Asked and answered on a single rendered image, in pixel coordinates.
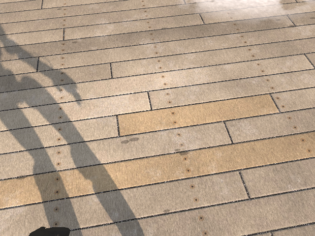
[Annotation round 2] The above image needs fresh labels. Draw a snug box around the robot left hand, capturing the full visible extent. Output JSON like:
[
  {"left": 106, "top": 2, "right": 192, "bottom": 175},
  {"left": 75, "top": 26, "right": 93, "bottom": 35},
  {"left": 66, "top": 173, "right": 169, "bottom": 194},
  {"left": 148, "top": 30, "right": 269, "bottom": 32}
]
[{"left": 29, "top": 226, "right": 70, "bottom": 236}]

